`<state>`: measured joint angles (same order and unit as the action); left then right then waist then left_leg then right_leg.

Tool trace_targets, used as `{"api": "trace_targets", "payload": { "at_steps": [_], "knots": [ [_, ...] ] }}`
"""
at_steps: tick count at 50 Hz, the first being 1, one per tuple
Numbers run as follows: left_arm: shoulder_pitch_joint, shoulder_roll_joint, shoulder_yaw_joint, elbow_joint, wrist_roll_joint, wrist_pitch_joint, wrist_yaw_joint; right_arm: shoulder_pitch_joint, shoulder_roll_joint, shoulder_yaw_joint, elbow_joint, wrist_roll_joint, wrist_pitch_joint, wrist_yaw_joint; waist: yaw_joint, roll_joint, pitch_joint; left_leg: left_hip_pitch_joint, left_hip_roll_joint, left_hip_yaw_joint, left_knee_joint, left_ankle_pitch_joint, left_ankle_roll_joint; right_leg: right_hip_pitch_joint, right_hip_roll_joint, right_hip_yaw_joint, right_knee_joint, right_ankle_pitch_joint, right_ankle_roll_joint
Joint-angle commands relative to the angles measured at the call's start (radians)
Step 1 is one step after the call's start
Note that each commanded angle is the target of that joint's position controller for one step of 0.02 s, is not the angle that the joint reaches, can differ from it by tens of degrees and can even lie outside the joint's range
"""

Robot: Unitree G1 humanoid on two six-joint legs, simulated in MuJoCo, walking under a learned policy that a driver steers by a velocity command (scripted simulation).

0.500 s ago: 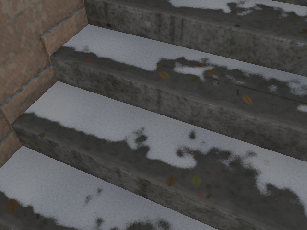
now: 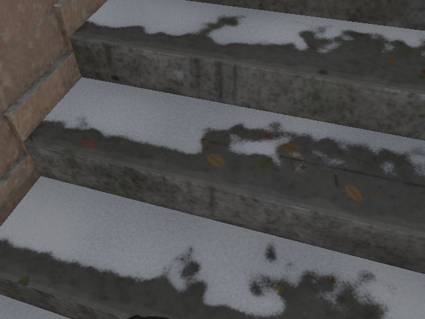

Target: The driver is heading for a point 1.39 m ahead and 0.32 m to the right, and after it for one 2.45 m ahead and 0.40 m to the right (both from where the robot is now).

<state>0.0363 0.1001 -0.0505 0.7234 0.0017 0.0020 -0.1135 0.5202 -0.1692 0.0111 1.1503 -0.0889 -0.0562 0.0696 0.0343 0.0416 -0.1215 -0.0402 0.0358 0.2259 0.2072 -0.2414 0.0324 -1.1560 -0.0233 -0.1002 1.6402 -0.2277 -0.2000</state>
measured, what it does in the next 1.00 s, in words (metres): climbs, turning right: right foot 0.15 m higher, then left foot 0.15 m higher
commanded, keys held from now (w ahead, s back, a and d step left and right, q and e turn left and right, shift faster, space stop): w+e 0.66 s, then w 0.34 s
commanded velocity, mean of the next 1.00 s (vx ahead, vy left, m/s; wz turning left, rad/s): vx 0.50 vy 0.00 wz -0.46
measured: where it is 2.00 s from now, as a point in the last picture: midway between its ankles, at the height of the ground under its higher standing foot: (344, 48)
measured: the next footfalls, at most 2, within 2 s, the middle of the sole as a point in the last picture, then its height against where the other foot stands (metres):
right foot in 0.04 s outside the picture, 0.15 m higher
left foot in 0.50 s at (206, 292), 0.15 m higher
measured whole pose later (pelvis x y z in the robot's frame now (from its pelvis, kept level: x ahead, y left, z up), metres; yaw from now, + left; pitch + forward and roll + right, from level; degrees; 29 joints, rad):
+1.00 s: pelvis +0.54 -0.05 +0.28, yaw -30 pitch +6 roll +0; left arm -0.08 0.09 -0.08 0.84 0.02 0.01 -0.07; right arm 0.64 -0.02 0.08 1.24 -0.15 -0.08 0.06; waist -0.10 0.00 -0.12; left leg 0.00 0.01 0.25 0.28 -0.38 0.01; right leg -1.44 -0.09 -0.02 1.77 -0.04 -0.25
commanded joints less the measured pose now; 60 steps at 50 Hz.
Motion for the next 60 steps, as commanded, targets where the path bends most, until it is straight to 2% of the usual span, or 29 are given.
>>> {"api": "trace_targets", "payload": {
  "at_steps": [1, 2, 4, 5, 6, 7, 11, 13, 18, 21, 22, 24, 25, 26, 27, 28, 29, 31, 33, 37, 45, 48, 50, 53, 56, 57, 58, 59, 60],
  "knots": [
    [0.109, 0.143, 0.027, -0.035, 0.012, 0.038, 0.001, -0.201, -0.382, -0.079, -0.177, 0.055, -0.059, 0.007, 0.137, 0.122, 0.028, 0.05, 0.3, -0.015, 0.069, 1.762, 0.176, 0.316, 0.105, -0.1, -0.452, -0.177, 0.067],
    [0.144, 0.141, 0.031, -0.032, 0.008, 0.044, 0.018, -0.156, -0.342, -0.077, -0.166, 0.039, -0.039, 0.021, 0.121, 0.185, -0.01, 0.218, 0.329, -0.023, 0.204, 1.886, 0.212, 0.315, 0.164, -0.124, -0.619, -0.186, 0.063],
    [0.438, 0.225, 0.078, 0.064, -0.002, 0.043, 0.088, -0.008, -0.203, -0.062, -0.187, -0.109, -0.008, 0.056, 0.088, -0.019, -0.284, -0.182, 0.245, -0.1, 0.754, 1.634, 0.185, 0.913, 0.177, 0.289, -0.723, 0.167, -0.102],
    [0.607, 0.272, 0.086, 0.165, 0.033, 0.038, 0.09, -0.072, -0.133, -0.044, -0.197, -0.107, 0.017, 0.102, 0.133, -0.256, -0.255, -0.613, -0.008, -0.156, 1.156, 0.259, 0.123, 1.107, 0.004, 0.768, -1.071, 0.022, -0.251],
    [0.654, 0.269, 0.104, 0.199, 0.069, 0.013, 0.074, -0.175, -0.15, -0.054, -0.214, -0.002, 0.029, 0.102, 0.178, -0.192, -0.047, -0.93, -0.079, -0.399, 1.529, 0.203, 0.156, 1.03, -0.065, 0.957, -1.252, -0.483, -0.159],
    [0.608, 0.24, 0.098, 0.243, 0.063, -0.015, 0.068, -0.276, -0.113, -0.042, -0.268, 0.027, 0.011, 0.073, 0.139, -0.218, 0.071, -1.125, -0.089, -0.451, 1.742, 0.213, 0.163, 0.945, -0.092, 0.973, -1.231, -0.529, -0.148],
    [0.38, -0.005, 0.015, 0.365, 0.067, -0.067, 0.036, -0.399, -0.009, 0.025, -0.364, 0.003, 0.007, -0.018, -0.094, -0.031, 0.052, -1.279, -0.032, -0.365, 1.833, 0.142, 0.188, 0.796, 0.009, 0.534, -1.128, -0.055, -0.042],
    [0.291, 0.053, 0.027, 0.307, 0.072, -0.089, 0.039, -0.452, -0.062, 0.017, -0.378, 0.04, 0.006, -0.025, -0.091, -0.042, 0.043, -1.096, -0.005, -0.258, 1.664, 0.09, 0.149, 0.596, 0.065, 0.407, -1.216, -0.022, -0.024],
    [0.628, 0.106, 0.026, 0.409, 0.116, -0.114, 0.065, -0.739, -0.043, 0.052, -0.499, 0.028, -0.016, -0.038, 0.054, -0.075, 0.075, -1.395, 0.012, -0.26, 1.663, -0.145, 0.114, 0.913, -0.027, 0.608, -1.242, -0.103, -0.043],
    [0.46, 0.121, 0.029, 0.306, 0.034, -0.123, 0.033, -0.943, 0.021, 0.075, -0.616, 0.028, 0.029, -0.05, 0.026, -0.086, 0.122, -0.806, 0.042, -0.137, 1.142, -0.305, 0.015, 0.459, -0.074, 0.6, -1.5, -0.078, -0.07],
    [0.443, 0.152, 0.029, 0.267, 0.01, -0.134, 0.027, -0.913, 0.051, 0.075, -0.614, 0.034, 0.028, -0.036, 0.006, -0.19, 0.14, -0.624, 0.001, -0.049, 1.229, -0.268, -0.006, 0.386, -0.135, 0.607, -1.552, 0.103, -0.097],
    [0.385, 0.3, 0.085, 0.245, 0.003, -0.149, 0.015, -0.71, -0.098, 0.022, -0.559, 0.064, 0.035, -0.023, -0.123, -0.189, 0.023, -0.475, -0.112, -0.055, 1.007, -0.078, 0.012, 0.666, -0.134, 0.52, -1.332, 1.201, -0.041],
    [0.387, 0.308, 0.109, 0.239, 0.015, -0.159, 0.007, -0.491, -0.186, -0.019, -0.487, 0.063, 0.02, -0.035, -0.167, -0.139, -0.119, -0.317, -0.105, -0.191, 0.813, -0.034, 0.059, 0.814, -0.071, 0.459, -1.062, 1.357, 0.024],
    [0.527, 0.122, 0.08, 0.248, 0.055, -0.167, -0.001, -0.253, -0.209, -0.027, -0.425, 0.034, 0.007, -0.044, -0.152, 0.134, -0.426, 0.143, 0.106, -0.666, 0.621, 0.108, 0.269, 0.549, 0.068, 0.461, -0.69, 0.889, 0.049],
    [0.569, 0.081, 0.078, 0.294, 0.065, -0.15, -0.018, -0.047, -0.259, -0.036, -0.372, 0.017, 0.021, -0.042, -0.217, 0.337, -0.459, 0.241, 0.341, -1.241, 0.276, -0.138, 0.417, 0.282, 0.209, 0.483, -0.172, 0.046, 0.089],
    [0.412, 0.116, 0.102, 0.293, 0.044, -0.133, -0.023, -0.02, -0.247, -0.033, -0.314, 0.01, -0.003, -0.056, -0.236, 0.214, -0.093, 0.009, 0.294, -1.266, 0.169, -0.704, 0.298, 0.025, 0.157, 0.498, 0.144, 0.167, 0.078],
    [0.385, 0.114, 0.105, 0.313, 0.026, -0.126, -0.007, -0.198, -0.243, -0.043, -0.288, 0.051, -0.021, -0.051, -0.133, 0.165, 0.083, -0.238, 0.289, -1.065, 0.201, -0.753, 0.268, -0.002, 0.09, 0.389, 0.203, 0.254, 0.066],
    [0.307, 0.086, 0.089, 0.292, 0.048, -0.108, 0.03, -0.309, 0.03, 0.014, -0.232, 0.048, -0.013, -0.05, -0.054, -0.072, -0.004, -0.36, 0.307, -0.771, 0.256, -0.335, 0.252, 0.087, 0.04, 0.329, 0.301, 0.294, 0.003],
    [0.254, 0.017, 0.064, 0.261, 0.039, -0.079, 0.029, -0.375, 0.14, 0.039, -0.192, 0.056, -0.019, -0.071, 0.021, -0.069, 0.022, -0.41, 0.249, -0.561, 0.206, -0.102, 0.173, 0.074, -0.004, 0.346, 0.271, 0.276, -0.04],
    [0.118, 0.069, 0.05, 0.222, 0.009, -0.075, 0.001, -0.272, 0.046, 0.005, -0.13, 0.015, -0.022, -0.04, -0.004, -0.025, 0.043, -0.344, 0.169, -0.276, 0.093, 0.013, 0.152, -0.055, 0.001, 0.271, 0.254, 0.245, -0.048],
    [-0.17, 0.048, -0.003, 0.086, 0.014, -0.06, 0.047, 0.109, 0.064, 0.048, 0.052, -0.074, -0.026, -0.027, -0.095, 0.006, 0.118, 0.099, 0.224, -0.256, 0.021, 0.186, 0.207, -0.556, -0.012, 0.208, 0.416, 0.143, -0.106],
    [-0.366, 0.072, -0.01, -0.022, 0.007, -0.025, 0.055, 0.218, 0.09, 0.067, 0.097, -0.08, -0.032, -0.017, -0.138, -0.024, 0.133, 0.087, 0.232, -0.216, -0.061, 0.223, 0.196, -0.495, -0.073, 0.095, 0.104, 0.229, -0.064],
    [-0.501, 0.021, -0.025, -0.082, 0.028, 0.034, 0.028, 0.182, 0.065, 0.069, 0.071, -0.035, -0.033, 0.025, -0.116, 0.054, 0.122, -0.157, 0.249, -0.138, -0.188, 0.381, 0.184, -0.121, -0.121, -0.017, -0.056, 0.109, -0.036],
    [-0.379, 0.058, 0.008, -0.05, 0.036, 0.049, 0.005, 0.148, -0.066, 0.05, 0.024, 0.034, -0.082, 0.028, -0.028, 0.113, 0.074, -0.088, 0.249, -0.036, -0.08, 1.078, 0.179, 0.235, 0.007, -0.109, -0.22, -0.063, 0.021],
    [-0.164, 0.081, 0.034, -0.002, 0.032, 0.01, 0.021, 0.116, -0.204, -0.015, 0.013, 0.021, -0.085, 0.025, 0.066, 0.194, -0.003, 0.127, 0.289, -0.054, 0.157, 1.672, 0.159, 0.518, 0.081, -0.086, -0.523, -0.064, -0.004],
    [0.217, 0.097, 0.052, 0.117, 0.011, -0.031, 0.093, 0.155, -0.139, -0.042, -0.04, 0.125, -0.082, -0.068, 0.136, 0.059, -0.162, -0.16, 0.196, -0.063, 0.565, 1.56, 0.085, 1.018, -0.008, 0.137, -0.446, 0.094, -0.084],
    [0.377, 0.178, 0.094, 0.157, 0.0, -0.036, 0.126, 0.143, -0.124, -0.042, -0.07, 0.156, -0.094, -0.077, 0.185, -0.013, -0.286, -0.359, 0.083, -0.103, 0.853, 1.03, 0.052, 1.189, -0.151, 0.467, -0.717, -0.063, -0.121],
    [0.488, 0.235, 0.083, 0.222, 0.097, -0.007, 0.076, 0.053, 0.035, -0.006, -0.03, 0.001, -0.063, 0.056, 0.214, -0.195, -0.306, -0.635, -0.087, -0.398, 1.314, 0.191, 0.085, 1.205, -0.239, 0.866, -1.165, -0.231, -0.167],
    [0.482, 0.3, 0.126, 0.26, 0.093, -0.038, 0.081, -0.031, 0.006, -0.047, -0.063, 0.039, -0.065, 0.085, 0.176, -0.166, -0.057, -0.832, -0.094, -0.538, 1.578, 0.251, 0.098, 1.028, -0.238, 0.855, -1.194, -0.333, -0.078]
  ]
}}
Velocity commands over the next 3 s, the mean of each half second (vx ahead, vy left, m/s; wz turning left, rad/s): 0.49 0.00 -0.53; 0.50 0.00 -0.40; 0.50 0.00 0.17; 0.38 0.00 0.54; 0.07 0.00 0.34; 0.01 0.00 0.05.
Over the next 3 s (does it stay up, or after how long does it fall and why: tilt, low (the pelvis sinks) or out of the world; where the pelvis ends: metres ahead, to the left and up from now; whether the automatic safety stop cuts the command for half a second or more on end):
stays up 1.22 -0.37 0.62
